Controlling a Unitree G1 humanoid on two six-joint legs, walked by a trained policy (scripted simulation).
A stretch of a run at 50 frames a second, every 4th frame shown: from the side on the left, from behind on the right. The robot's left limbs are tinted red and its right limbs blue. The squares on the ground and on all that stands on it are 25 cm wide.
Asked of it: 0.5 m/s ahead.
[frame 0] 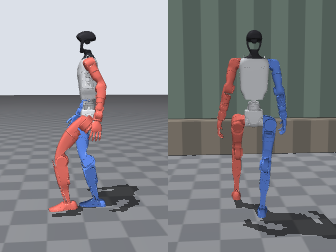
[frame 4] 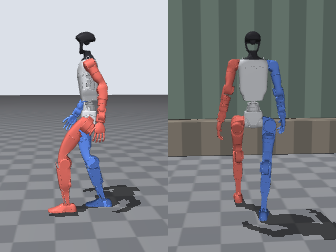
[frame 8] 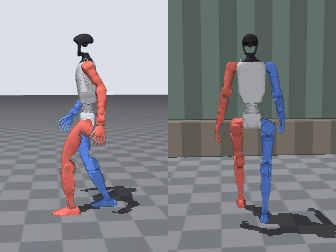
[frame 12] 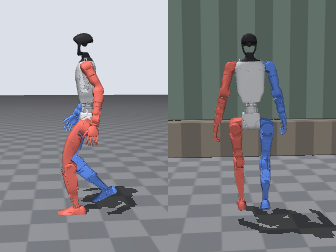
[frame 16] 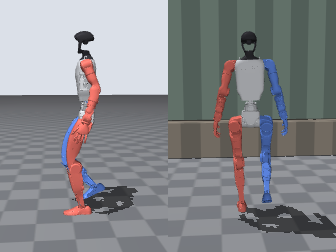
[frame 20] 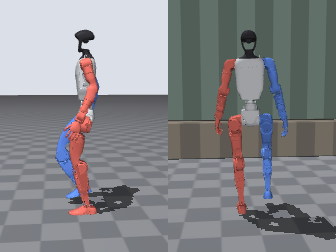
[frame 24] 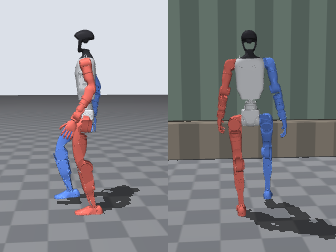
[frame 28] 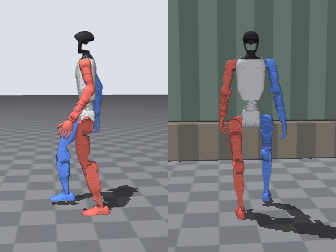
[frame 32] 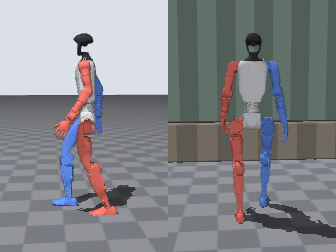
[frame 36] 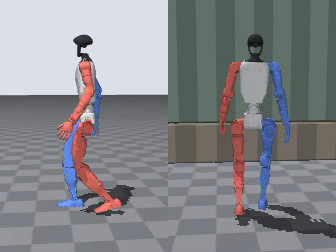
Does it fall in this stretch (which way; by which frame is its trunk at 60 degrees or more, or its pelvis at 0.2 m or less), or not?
no
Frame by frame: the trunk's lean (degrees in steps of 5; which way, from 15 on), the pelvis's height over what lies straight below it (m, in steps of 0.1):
0: 0, 0.8
4: 5, 0.8
8: 5, 0.8
12: 5, 0.8
16: 5, 0.8
20: 0, 0.8
24: 0, 0.8
28: 5, 0.8
32: 5, 0.8
36: 5, 0.8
